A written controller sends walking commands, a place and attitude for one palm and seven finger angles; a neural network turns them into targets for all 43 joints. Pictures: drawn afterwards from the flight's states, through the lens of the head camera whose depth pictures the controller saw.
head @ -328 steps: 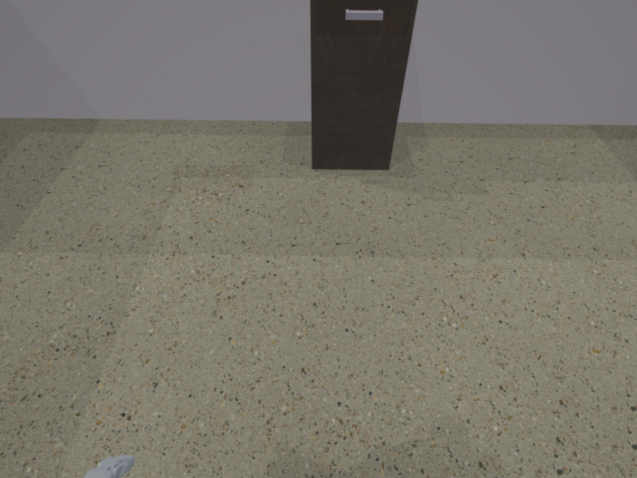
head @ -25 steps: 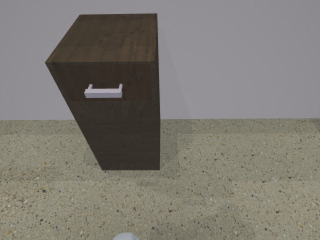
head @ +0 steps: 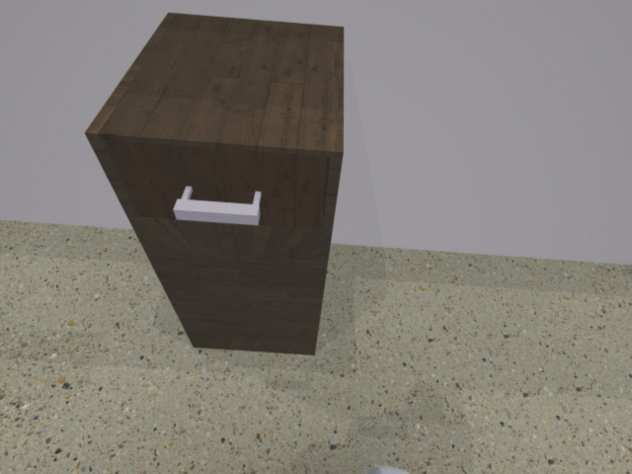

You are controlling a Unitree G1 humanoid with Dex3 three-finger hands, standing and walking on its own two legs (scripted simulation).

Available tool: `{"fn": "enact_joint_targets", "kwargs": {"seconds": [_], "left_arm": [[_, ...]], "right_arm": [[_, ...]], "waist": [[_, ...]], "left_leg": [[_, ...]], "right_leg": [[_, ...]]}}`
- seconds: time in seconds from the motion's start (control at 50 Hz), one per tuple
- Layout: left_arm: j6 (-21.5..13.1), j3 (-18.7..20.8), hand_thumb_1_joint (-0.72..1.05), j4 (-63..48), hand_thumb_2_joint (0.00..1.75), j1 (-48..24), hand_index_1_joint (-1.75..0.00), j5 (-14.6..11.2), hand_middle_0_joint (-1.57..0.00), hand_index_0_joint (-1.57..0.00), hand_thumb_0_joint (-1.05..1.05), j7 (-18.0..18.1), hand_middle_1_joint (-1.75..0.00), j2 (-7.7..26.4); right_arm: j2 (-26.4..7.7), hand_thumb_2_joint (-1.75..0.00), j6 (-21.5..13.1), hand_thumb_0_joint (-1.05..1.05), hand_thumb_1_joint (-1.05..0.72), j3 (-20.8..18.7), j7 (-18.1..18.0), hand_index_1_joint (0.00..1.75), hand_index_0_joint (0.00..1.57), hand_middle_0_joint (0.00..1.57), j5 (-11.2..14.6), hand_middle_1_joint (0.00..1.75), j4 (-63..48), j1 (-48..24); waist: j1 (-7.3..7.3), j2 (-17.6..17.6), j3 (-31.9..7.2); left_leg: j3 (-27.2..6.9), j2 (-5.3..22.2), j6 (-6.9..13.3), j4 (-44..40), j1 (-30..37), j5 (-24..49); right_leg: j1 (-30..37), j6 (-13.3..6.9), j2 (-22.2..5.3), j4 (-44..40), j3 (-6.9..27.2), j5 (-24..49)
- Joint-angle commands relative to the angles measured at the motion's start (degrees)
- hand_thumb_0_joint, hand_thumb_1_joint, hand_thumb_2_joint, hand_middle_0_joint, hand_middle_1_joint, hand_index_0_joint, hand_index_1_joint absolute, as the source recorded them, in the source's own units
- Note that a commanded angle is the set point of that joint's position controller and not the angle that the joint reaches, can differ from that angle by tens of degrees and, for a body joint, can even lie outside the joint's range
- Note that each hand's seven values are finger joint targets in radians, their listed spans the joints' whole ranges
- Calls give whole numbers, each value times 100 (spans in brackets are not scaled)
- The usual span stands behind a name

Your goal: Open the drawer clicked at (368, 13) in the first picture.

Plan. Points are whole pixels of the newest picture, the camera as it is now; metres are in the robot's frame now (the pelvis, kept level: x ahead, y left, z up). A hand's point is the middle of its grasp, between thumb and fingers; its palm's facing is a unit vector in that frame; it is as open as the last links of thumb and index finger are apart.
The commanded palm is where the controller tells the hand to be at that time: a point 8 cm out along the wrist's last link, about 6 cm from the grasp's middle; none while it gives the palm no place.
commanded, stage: come to a stop and stand still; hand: left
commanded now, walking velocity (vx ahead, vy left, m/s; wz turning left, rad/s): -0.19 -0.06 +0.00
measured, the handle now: (220, 203) +0.52 +0.21 -0.02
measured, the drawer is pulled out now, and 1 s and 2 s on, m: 0.00 0.00 0.00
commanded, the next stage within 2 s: look again from close up in 1.58 s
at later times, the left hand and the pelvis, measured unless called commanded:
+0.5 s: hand out of the picture +0.04 +0.10 -0.14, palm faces +0.07 -0.95 -0.31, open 7.3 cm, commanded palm none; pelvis -0.02 -0.09 +0.01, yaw +1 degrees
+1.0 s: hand out of the picture -0.06 +0.15 -0.18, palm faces +0.07 -0.98 -0.17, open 7.4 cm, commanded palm none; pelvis -0.03 -0.03 +0.00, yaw +0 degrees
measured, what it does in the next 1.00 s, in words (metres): steps on the spot: right foot, then left foot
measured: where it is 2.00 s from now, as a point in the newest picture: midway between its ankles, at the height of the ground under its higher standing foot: outside the picture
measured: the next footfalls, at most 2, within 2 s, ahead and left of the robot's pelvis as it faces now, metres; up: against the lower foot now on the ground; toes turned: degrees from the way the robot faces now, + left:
right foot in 0.22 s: +0.03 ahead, -0.17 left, +0.00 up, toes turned -5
left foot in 0.86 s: -0.01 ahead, +0.08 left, +0.00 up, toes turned -7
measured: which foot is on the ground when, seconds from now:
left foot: down 0.00-0.22, up 0.24-0.84, down 0.86-1.00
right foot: up 0.00-0.20, down 0.22-0.86, up 0.88-1.00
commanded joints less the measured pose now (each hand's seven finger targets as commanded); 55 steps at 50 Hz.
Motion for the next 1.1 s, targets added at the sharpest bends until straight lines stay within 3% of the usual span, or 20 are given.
{"fn": "enact_joint_targets", "kwargs": {"seconds": [0.0,0.1,0.14,0.16,0.18,0.2,0.22,0.28,0.34,0.48,0.56,0.64,0.72,0.78,0.8,0.84,0.88,0.92,1.0,1.08], "left_arm": [[98,167,90,-372,90,355,-30,20,-20,-20,0,54,-30,385],[28,137,90,-639,90,87,-30,-20,-20,-20,0,36,-30,328],[-77,148,90,-570,90,320,-30,-17,-20,-20,0,43,-30,369],[-147,155,90,-509,90,504,-30,12,-20,-20,0,50,-30,484],[-250,177,90,-539,90,413,-30,85,-20,-20,0,87,-30,895],[-284,231,90,-636,90,227,-30,97,-20,-20,0,104,-30,1352],[-255,211,90,-723,90,273,-30,60,-20,-20,0,99,-30,1383],[-252,222,90,-781,90,-300,-30,40,-20,-20,0,131,-30,1120],[-289,243,90,-844,90,-282,-30,15,-20,-20,0,147,-30,1041],[-321,277,90,-657,90,322,-30,27,-20,-20,0,179,-30,1063],[-305,277,90,-665,90,267,-30,64,-20,-20,0,145,-30,1090],[-291,260,90,-633,90,239,-30,106,-20,-20,0,85,-30,1111],[-286,249,90,-491,90,275,-30,134,-20,-20,0,48,-30,1111],[-256,173,90,-335,90,94,-30,52,-20,-20,0,45,-30,948],[-245,98,90,-286,90,158,-30,-6,-20,-20,0,33,-30,766],[-228,-40,90,-236,90,413,-30,-46,-20,-20,0,-1,-30,218],[-240,-34,90,-172,90,365,-30,36,-20,-20,0,-48,-30,228],[-138,10,90,0,90,253,-30,69,-20,-20,0,-69,-30,389],[-235,-30,90,88,90,286,-30,-5,-20,-20,0,-74,-30,244],[-306,-49,90,76,90,128,-30,-70,-20,-20,0,-34,-30,257]], "right_arm": [[-1031,-90,53,0,-90,-317,-78,30,20,20,-17,30,-188,405],[-1093,-90,114,0,-90,-406,19,30,20,20,-79,30,-277,178],[-1077,-90,148,0,-90,-416,80,30,20,20,-57,30,-288,159],[-977,-90,162,0,-90,-407,120,30,20,20,-21,30,-273,201],[-598,-90,171,0,-90,-359,166,30,20,20,37,30,-287,468],[-331,-90,203,0,-90,-294,190,30,20,20,46,30,-462,444],[-553,-90,303,0,-90,-338,181,30,20,20,31,30,-499,379],[-685,-90,389,0,-90,-368,205,30,20,20,-27,30,-295,366],[-772,-90,376,0,-90,-387,270,30,20,20,-24,30,-204,577],[-829,-90,430,0,-90,-367,306,30,20,20,-60,30,-331,349],[-839,-90,428,0,-90,-350,337,30,20,20,-60,30,-345,402],[-787,-90,359,0,-90,-300,347,30,20,20,-38,30,-361,418],[-625,-90,207,0,-90,-202,316,30,20,20,17,30,-390,426],[-463,-90,45,0,-90,-99,232,30,20,20,31,30,-70,1104],[-562,-90,-24,0,-90,-87,191,30,20,20,29,30,50,1263],[-1148,-90,-66,0,-90,-167,131,30,20,20,-36,30,-85,1063],[-1173,-90,-15,0,-90,-110,110,30,20,20,-85,30,-227,554],[-929,-90,-50,0,-90,-71,36,30,20,20,-55,30,-84,579],[-660,-90,-141,0,-90,14,-75,30,20,20,-31,30,178,1021],[-725,-90,-137,0,-90,-43,-79,30,20,20,-14,30,357,1250]], "waist": [[-78,1006,-655],[-92,1595,-725],[44,1387,-771],[132,904,-881],[46,-308,-852],[28,-1511,-664],[130,-1022,-702],[-33,-975,-242],[-11,-845,-395],[233,-659,-544],[195,-737,-365],[162,-941,-354],[170,-1067,-443],[-162,-774,-585],[-201,-219,-593],[-113,1510,-252],[33,913,185],[-30,1685,543],[-69,1103,44],[-130,1044,-400]], "left_leg": [[-954,1718,812,-556,586,3942],[-991,1555,674,-393,437,2839],[-861,1333,432,-77,206,1975],[-687,999,168,317,43,1166],[-376,410,-206,1119,-470,-384],[-419,-117,-368,1866,-1102,-2143],[-872,-56,-340,2449,-826,-2273],[-1196,-80,-351,3615,-1392,-1485],[-1199,-110,-462,3855,-1626,-821],[-1254,-123,-600,3495,-1813,-683],[-1200,-47,-544,3208,-1631,-655],[-956,-53,-469,2495,-1188,-855],[-710,-158,-354,1272,-531,-1188],[-577,-239,-269,-431,870,-222],[-720,-68,-271,-798,1304,-98],[-2517,1433,163,-1810,397,-1590],[-2623,1489,409,-2112,-865,-2568],[-2353,1198,231,-2182,-622,-1672],[-1588,1013,406,-1221,698,2338],[-1370,879,364,-464,1318,3798]], "right_leg": [[-267,10,14,579,246,55],[293,-95,22,-873,21,69],[927,-91,68,-2001,-131,801],[1351,-65,40,-2854,-119,1589],[1588,-220,-789,-3476,826,2526],[1419,-703,-1805,-3577,1893,3874],[916,-1094,-2096,-3664,1811,3827],[893,-1015,-1598,-3670,1528,3085],[1398,-860,-1422,-3595,1127,3104],[2047,-860,-1576,-3786,1379,2486],[1617,-886,-1543,-4157,1519,933],[1285,-904,-1382,-4430,1486,48],[1185,-995,-1271,-4448,1393,143],[536,-667,-792,-3987,911,94],[225,-497,-503,-3574,656,92],[-38,-197,64,-2345,-86,180],[468,-182,118,-1872,24,347],[109,-141,60,-1253,187,417],[-17,-64,34,-1258,185,429],[591,-102,95,-2712,-46,808]]}}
